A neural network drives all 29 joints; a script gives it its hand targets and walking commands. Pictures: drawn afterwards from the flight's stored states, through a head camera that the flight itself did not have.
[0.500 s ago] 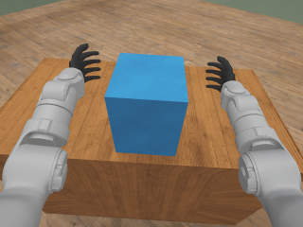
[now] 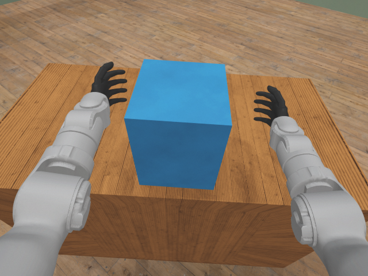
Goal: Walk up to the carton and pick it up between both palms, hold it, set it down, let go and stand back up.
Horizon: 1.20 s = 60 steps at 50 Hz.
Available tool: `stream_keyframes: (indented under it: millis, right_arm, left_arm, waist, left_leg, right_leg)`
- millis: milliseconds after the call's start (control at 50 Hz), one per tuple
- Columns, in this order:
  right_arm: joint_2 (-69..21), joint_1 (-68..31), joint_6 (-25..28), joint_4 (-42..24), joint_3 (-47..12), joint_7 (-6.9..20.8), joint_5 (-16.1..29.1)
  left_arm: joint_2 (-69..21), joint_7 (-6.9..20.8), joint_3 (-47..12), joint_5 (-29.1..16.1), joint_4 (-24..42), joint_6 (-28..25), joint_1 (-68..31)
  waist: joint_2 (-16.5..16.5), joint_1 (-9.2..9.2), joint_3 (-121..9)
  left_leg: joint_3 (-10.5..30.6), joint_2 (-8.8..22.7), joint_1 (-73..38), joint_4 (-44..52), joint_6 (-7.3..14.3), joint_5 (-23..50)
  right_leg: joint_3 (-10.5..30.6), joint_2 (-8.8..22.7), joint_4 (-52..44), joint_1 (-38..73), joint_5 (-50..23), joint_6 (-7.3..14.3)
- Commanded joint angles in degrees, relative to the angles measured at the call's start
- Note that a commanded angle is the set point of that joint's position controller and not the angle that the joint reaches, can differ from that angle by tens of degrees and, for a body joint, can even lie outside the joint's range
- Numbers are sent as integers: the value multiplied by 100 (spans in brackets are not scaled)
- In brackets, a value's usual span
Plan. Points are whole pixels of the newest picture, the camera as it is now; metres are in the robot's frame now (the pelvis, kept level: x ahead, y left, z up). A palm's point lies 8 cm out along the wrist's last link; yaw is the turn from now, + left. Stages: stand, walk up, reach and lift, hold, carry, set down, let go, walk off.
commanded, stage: reach and lift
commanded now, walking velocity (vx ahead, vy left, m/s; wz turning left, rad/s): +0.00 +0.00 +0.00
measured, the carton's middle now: (180, 127) +0.46 -0.01 +0.06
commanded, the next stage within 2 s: none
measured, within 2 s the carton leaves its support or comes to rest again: neither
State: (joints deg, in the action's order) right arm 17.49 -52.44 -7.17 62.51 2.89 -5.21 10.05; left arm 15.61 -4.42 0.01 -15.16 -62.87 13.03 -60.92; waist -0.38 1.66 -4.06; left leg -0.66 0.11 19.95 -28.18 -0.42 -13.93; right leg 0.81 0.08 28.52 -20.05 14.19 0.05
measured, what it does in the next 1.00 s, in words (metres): stands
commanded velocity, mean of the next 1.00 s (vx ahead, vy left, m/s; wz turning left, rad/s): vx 0.00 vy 0.00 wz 0.00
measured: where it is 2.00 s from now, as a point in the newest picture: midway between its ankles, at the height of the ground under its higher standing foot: outside the picture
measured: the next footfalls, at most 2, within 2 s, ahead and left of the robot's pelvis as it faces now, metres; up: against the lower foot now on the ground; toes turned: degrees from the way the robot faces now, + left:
none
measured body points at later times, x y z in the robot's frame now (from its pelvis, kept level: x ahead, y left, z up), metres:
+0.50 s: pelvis +0.00 +0.00 +0.00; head +0.05 +0.00 +0.45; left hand +0.47 +0.15 +0.11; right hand +0.44 -0.21 +0.09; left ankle +0.00 +0.12 -0.74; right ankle +0.00 -0.12 -0.74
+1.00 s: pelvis +0.00 +0.00 +0.00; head +0.05 +0.00 +0.45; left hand +0.47 +0.14 +0.11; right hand +0.45 -0.16 +0.08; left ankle +0.00 +0.12 -0.74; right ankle +0.00 -0.12 -0.74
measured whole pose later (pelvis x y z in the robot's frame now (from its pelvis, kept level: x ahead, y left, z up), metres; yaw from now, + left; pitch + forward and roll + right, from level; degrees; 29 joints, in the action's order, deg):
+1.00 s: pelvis +0.00 +0.00 +0.00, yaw +0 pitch +13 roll +0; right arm 6.9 -52.5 5.2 67.5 3.1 -8.4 10.1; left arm 9.9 -6.2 0.0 -5.8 -71.0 -4.8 -57.8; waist -0.4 1.7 -8.3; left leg -0.7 0.1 28.0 -28.2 -0.4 -13.2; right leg 0.8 0.1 28.5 -28.1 13.4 0.0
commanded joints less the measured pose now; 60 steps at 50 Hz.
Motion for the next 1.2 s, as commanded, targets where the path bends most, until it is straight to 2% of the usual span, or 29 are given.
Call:
stream_keyframes:
  millis: [0, 40, 80, 140, 200, 240, 300, 320, 360, 420, 440, 480, 500, 520, 560, 580, 620, 680, 720, 740, 760, 840, 880, 920, 940, 1040, 1100, 1140, 1180]
  right_arm:
    - [795, -3344, 553, -1177, 139, 88, 736]
    - [763, -3610, 720, -1289, 74, 78, 803]
    - [859, -3595, 857, -1362, 223, 93, 704]
    - [585, -3222, 943, -789, 29, 115, 643]
    - [645, -3266, 1121, -587, 89, 99, 575]
    - [626, -3000, 1240, -387, 109, 97, 455]
    - [626, -3125, 1403, -363, 75, 96, 510]
    - [755, -3117, 1481, -655, 101, 40, 561]
    - [682, -3199, 1569, -644, 145, 0, 407]
    - [617, -3091, 1603, -758, 28, 2, 454]
    - [654, -3086, 1644, -810, 38, -6, 510]
    - [480, -3080, 1513, -512, -117, -16, 540]
    - [538, -3121, 1485, -558, 44, -45, 464]
    - [403, -3121, 1437, -351, -80, -12, 497]
    - [434, -3287, 1468, -402, 139, -23, 444]
    - [179, -3301, 1426, -544, -92, 3, 510]
    - [69, -3268, 1494, -669, 34, -36, 346]
    - [-184, -3188, 1492, -692, 127, -66, 180]
    - [-298, -3147, 1492, -407, 289, -122, 55]
    - [-232, -3186, 1575, -820, 309, -166, -12]
    - [-227, -3206, 1625, -888, 499, -233, -196]
    - [-312, -3393, 1616, -878, 653, -385, -357]
    - [-405, -3334, 1618, -645, 808, -451, -463]
    - [-515, -3247, 1423, -219, 763, -428, -424]
    - [-580, -3281, 1443, -394, 751, -419, -402]
    - [-795, -3522, 1532, -747, 880, -426, -585]
    - [-959, -3419, 1475, -726, 906, -323, -692]
    - [-1136, -3249, 1578, -855, 1008, -269, -935]
    - [-1324, -3324, 1647, -822, 1269, -228, -1274]
  left_arm:
    - [691, 53, -169, 62, 12, -732, -2552]
    - [663, -42, -358, 11, 128, -982, -2908]
    - [688, -73, -298, 21, 347, -1198, -3008]
    - [606, -32, -290, 70, -449, -1504, -2699]
    - [486, -106, -402, 111, -52, -1737, -2982]
    - [430, -82, -288, 169, -402, -1853, -2651]
    - [368, -115, -280, 297, -158, -1997, -2852]
    - [525, -115, -95, 340, 19, -2002, -2754]
    - [343, -85, -153, 342, -104, -2048, -2727]
    - [253, -105, -92, 301, -226, -2078, -2584]
    - [331, -123, -71, 382, 3, -2097, -2778]
    - [193, -79, -133, 363, -441, -2070, -2587]
    - [204, -62, -114, 373, -369, -2034, -2700]
    - [114, -75, -97, 404, -483, -2062, -2717]
    - [88, -128, -210, 406, -158, -2124, -3011]
    - [-74, -116, -190, 360, -391, -2086, -2842]
    - [-268, -115, -143, 469, -157, -2163, -2823]
    - [-339, -100, 68, 595, -314, -2258, -2793]
    - [-363, -114, 175, 807, -285, -2229, -2808]
    - [-448, -117, 231, 809, -123, -2231, -2634]
    - [-433, -90, 319, 834, -120, -2252, -2644]
    - [-470, -141, 423, 933, -231, -2172, -2705]
    - [-758, -187, 425, 1094, -137, -2077, -2757]
    - [-955, -176, 426, 1092, -390, -1982, -2635]
    - [-1046, -183, 344, 1061, -69, -2043, -2674]
    - [-1241, -161, 362, 1044, 57, -2136, -2865]
    - [-1233, -112, 638, 1320, -127, -2148, -2707]
    - [-1586, -65, 723, 1484, 27, -2176, -2459]
    - [-1799, 17, 713, 1536, 15, -2277, -2600]
  waist:
    - [-96, 2, -3810]
    - [172, -79, -4064]
    - [103, 3, -4303]
    - [18, -69, -4043]
    - [222, 2, -4383]
    - [130, 58, -4238]
    - [354, -4, -4590]
    - [350, -88, -4695]
    - [292, 93, -4679]
    - [66, -15, -4681]
    - [251, -11, -4871]
    - [115, -84, -4450]
    - [144, 41, -4431]
    - [111, -48, -4138]
    - [315, 95, -4546]
    - [90, -110, -4365]
    - [79, 43, -4631]
    - [9, 2, -4541]
    - [188, 122, -4366]
    - [158, 31, -4724]
    - [70, 137, -4774]
    - [52, 105, -4525]
    - [269, 218, -4308]
    - [43, 187, -3826]
    - [244, 179, -3897]
    - [118, 250, -4495]
    - [180, 45, -4004]
    - [198, 73, -4114]
    - [123, 297, -4100]
  left_leg:
    - [-29, 76, -1074, -71, -381, 2775]
    - [-14, 88, -1076, -131, -425, 2918]
    - [-5, 147, -1268, -185, -456, 2990]
    - [-46, 103, -766, -162, -351, 2527]
    - [-4, 139, -1059, -220, -449, 2742]
    - [3, 178, -1183, -290, -498, 2968]
    - [35, 172, -1355, -459, -566, 3282]
    - [-42, 178, -1381, -473, -545, 3463]
    - [-52, 141, -1293, -541, -575, 3510]
    - [-40, 124, -1102, -550, -504, 3420]
    - [-45, 125, -1223, -520, -542, 3514]
    - [-70, 92, -902, -436, -493, 3178]
    - [-50, 103, -910, -399, -479, 3098]
    - [-109, 88, -789, -333, -456, 2926]
    - [-1, 146, -1091, -401, -524, 3166]
    - [-50, 130, -922, -363, -443, 2991]
    - [-13, 126, -1039, -447, -445, 3184]
    - [-38, 67, -764, -399, -421, 2970]
    - [-95, 60, -759, -436, -479, 3084]
    - [-78, 65, -894, -441, -513, 3323]
    - [-51, 55, -814, -444, -496, 3327]
    - [-106, 50, -644, -414, -488, 3126]
    - [-92, 82, -897, -430, -604, 3293]
    - [-102, 164, -1019, -315, -515, 3019]
    - [-96, 169, -1069, -271, -548, 3011]
    - [-72, 143, -1006, -456, -537, 3182]
    - [-165, 110, -929, -334, -494, 2942]
    - [-167, 166, -1315, -366, -542, 3368]
    - [-151, 153, -1290, -337, -564, 3363]
  right_leg:
    - [-367, -395, -569, 529, -2961, -58]
    - [-374, -381, -493, 290, -2952, -42]
    - [-419, -423, -492, 87, -2869, -57]
    - [-275, -312, -405, 201, -2900, -77]
    - [-393, -378, -389, -131, -2808, -36]
    - [-399, -412, -387, -185, -2885, -11]
    - [-426, -411, -357, -323, -2908, -10]
    - [-378, -395, -357, -139, -3152, -17]
    - [-412, -393, -281, -120, -3354, -26]
    - [-338, -375, -261, 44, -3477, -66]
    - [-345, -387, -262, 24, -3409, -68]
    - [-289, -336, -302, 137, -3300, -72]
    - [-300, -343, -312, 113, -3261, -70]
    - [-285, -328, -336, 105, -3106, -64]
    - [-370, -348, -362, -222, -3014, -53]
    - [-350, -334, -398, -225, -2901, -59]
    - [-350, -347, -332, -59, -3263, -48]
    - [-286, -299, -264, 183, -3387, -75]
    - [-296, -291, -279, 238, -3456, -63]
    - [-341, -314, -247, 361, -3630, -41]
    - [-340, -304, -212, 321, -3824, -124]
    - [-300, -298, -229, 441, -3740, -151]
    - [-382, -346, -324, 302, -3431, -68]
    - [-399, -344, -516, -63, -2763, -23]
    - [-409, -327, -506, -23, -2772, -7]
    - [-411, -326, -367, -11, -3061, -55]
    - [-388, -253, -430, 134, -2815, -55]
    - [-454, -294, -444, 144, -2973, -9]
    - [-521, -278, -484, 153, -2991, -29]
